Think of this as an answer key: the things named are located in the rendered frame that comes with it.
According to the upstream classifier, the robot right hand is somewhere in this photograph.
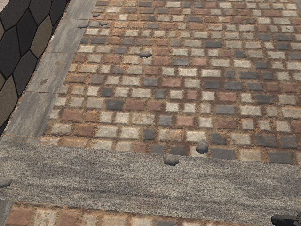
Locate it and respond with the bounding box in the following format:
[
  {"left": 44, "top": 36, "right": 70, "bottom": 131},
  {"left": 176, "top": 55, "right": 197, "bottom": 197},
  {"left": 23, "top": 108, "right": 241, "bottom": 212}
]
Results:
[{"left": 271, "top": 215, "right": 301, "bottom": 226}]

